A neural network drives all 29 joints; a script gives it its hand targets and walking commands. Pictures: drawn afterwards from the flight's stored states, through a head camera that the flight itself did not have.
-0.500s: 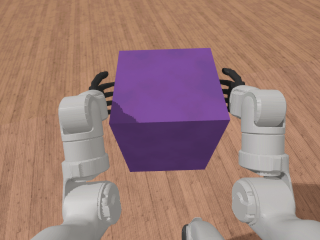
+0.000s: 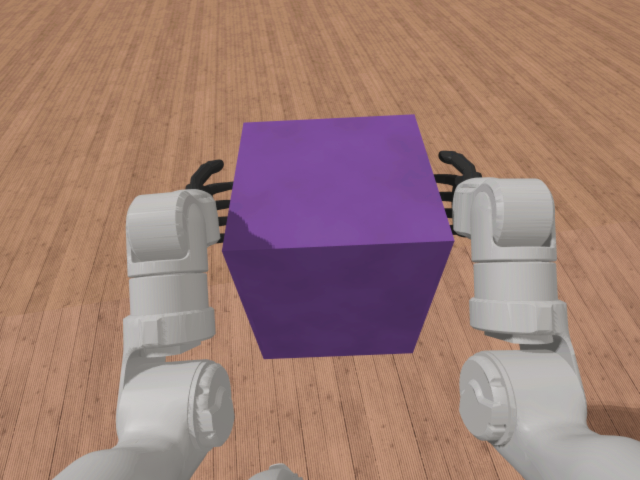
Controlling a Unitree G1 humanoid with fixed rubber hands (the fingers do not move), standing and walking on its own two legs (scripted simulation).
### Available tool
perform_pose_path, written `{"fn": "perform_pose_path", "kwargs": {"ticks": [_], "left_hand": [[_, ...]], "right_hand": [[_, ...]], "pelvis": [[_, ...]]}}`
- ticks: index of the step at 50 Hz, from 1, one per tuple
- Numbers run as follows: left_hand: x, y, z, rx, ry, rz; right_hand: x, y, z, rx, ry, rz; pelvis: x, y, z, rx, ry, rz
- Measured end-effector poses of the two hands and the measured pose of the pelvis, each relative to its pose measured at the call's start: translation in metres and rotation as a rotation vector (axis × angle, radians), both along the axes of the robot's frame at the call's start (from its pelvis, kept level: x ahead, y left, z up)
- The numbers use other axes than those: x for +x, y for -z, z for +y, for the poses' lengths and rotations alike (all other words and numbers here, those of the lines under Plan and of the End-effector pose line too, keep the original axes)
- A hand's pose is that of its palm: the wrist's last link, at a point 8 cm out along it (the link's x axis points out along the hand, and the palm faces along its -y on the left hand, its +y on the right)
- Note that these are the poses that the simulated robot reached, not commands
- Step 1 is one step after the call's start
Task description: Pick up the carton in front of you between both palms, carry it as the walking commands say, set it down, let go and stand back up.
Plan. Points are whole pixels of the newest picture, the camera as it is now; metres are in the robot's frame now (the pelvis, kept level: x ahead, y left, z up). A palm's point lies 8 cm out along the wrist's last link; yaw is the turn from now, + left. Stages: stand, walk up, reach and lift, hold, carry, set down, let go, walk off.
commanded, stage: carry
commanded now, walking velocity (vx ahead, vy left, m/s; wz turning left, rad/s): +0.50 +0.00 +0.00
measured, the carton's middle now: (333, 245) +0.39 +0.00 +0.09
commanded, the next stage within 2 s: none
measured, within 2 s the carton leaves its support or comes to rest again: neither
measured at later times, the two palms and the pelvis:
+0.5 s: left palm (242, 73) +0.65 +0.14 +0.21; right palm (433, 55) +0.67 -0.16 +0.21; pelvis +0.29 -0.04 +0.05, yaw +0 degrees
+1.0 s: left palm out of the picture +0.98 +0.12 +0.25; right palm out of the picture +0.94 -0.18 +0.25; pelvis +0.58 +0.00 +0.10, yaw +0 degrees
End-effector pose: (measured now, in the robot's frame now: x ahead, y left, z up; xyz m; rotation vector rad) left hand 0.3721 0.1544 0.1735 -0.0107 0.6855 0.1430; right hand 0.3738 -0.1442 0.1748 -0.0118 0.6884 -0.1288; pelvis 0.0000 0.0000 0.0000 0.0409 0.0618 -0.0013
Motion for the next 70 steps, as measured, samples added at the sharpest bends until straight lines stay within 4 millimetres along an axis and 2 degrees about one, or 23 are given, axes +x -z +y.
{"fn": "perform_pose_path", "kwargs": {"ticks": [5, 9, 13, 17, 20, 24, 28, 31, 35, 39, 41, 45, 50, 55, 59, 62, 65, 70], "left_hand": [[0.064, 0.003, -0.018, -0.010, 0.073, 0.074], [0.111, -0.011, -0.029, -0.025, 0.092, 0.045], [0.159, -0.032, -0.034, -0.031, 0.079, -0.019], [0.210, -0.047, -0.036, -0.013, 0.050, -0.045], [0.242, -0.047, -0.034, 0.018, 0.013, -0.033], [0.269, -0.036, -0.021, 0.033, -0.037, 0.053], [0.303, -0.040, -0.011, 0.029, -0.076, 0.067], [0.338, -0.054, -0.007, 0.022, -0.089, 0.028], [0.396, -0.070, -0.004, 0.013, -0.081, -0.016], [0.462, -0.073, -0.001, 0.006, -0.039, -0.022], [0.494, -0.068, -0.005, 0.002, 0.001, 0.001], [0.545, -0.063, -0.021, -0.003, 0.063, 0.078], [0.603, -0.076, -0.035, -0.018, 0.089, 0.058], [0.665, -0.101, -0.042, -0.018, 0.065, -0.025], [0.716, -0.112, -0.043, 0.012, 0.025, -0.052], [0.742, -0.106, -0.037, 0.034, -0.017, -0.003], [0.762, -0.101, -0.028, 0.039, -0.055, 0.061], [0.810, -0.113, -0.017, 0.024, -0.095, 0.050]], "right_hand": [[0.034, 0.009, -0.017, -0.013, 0.068, 0.074], [0.073, -0.006, -0.027, 0.000, 0.105, 0.045], [0.126, -0.029, -0.033, 0.016, 0.110, -0.020], [0.189, -0.043, -0.036, 0.024, 0.075, -0.045], [0.238, -0.042, -0.035, 0.022, 0.019, -0.032], [0.289, -0.038, -0.022, 0.018, -0.046, 0.052], [0.336, -0.044, -0.010, 0.023, -0.078, 0.066], [0.371, -0.055, -0.006, 0.035, -0.077, 0.028], [0.422, -0.070, -0.003, 0.042, -0.057, -0.016], [0.474, -0.073, -0.002, 0.019, -0.025, -0.023], [0.492, -0.068, -0.006, -0.005, 0.004, -0.001], [0.517, -0.058, -0.021, -0.022, 0.061, 0.078], [0.566, -0.072, -0.035, -0.010, 0.105, 0.057], [0.638, -0.098, -0.042, 0.010, 0.095, -0.027], [0.706, -0.107, -0.044, 0.018, 0.041, -0.053], [0.750, -0.104, -0.038, 0.020, -0.014, -0.005], [0.787, -0.103, -0.028, 0.017, -0.053, 0.058], [0.844, -0.115, -0.016, 0.038, -0.083, 0.048]], "pelvis": [[0.050, -0.022, 0.010, -0.025, 0.001, 0.003], [0.089, -0.035, 0.010, -0.038, 0.008, 0.009], [0.138, -0.042, 0.004, -0.041, 0.007, 0.016], [0.197, -0.040, -0.011, -0.052, 0.005, 0.017], [0.240, -0.036, -0.024, -0.072, -0.009, 0.001], [0.282, -0.051, -0.035, -0.052, -0.008, 0.004], [0.322, -0.064, -0.038, -0.038, -0.016, 0.008], [0.354, -0.069, -0.036, -0.036, -0.019, 0.013], [0.406, -0.072, -0.028, -0.033, -0.017, 0.021], [0.467, -0.065, -0.012, -0.005, -0.005, 0.010], [0.492, -0.067, -0.005, -0.004, 0.001, 0.002], [0.533, -0.085, 0.002, -0.028, -0.002, 0.005], [0.584, -0.101, 0.001, -0.044, 0.004, 0.009], [0.648, -0.105, -0.011, -0.043, 0.004, 0.016], [0.709, -0.097, -0.029, -0.067, -0.010, 0.001], [0.744, -0.104, -0.039, -0.063, -0.010, -0.003], [0.775, -0.117, -0.045, -0.048, -0.012, 0.004], [0.825, -0.133, -0.048, -0.033, -0.022, 0.012]]}}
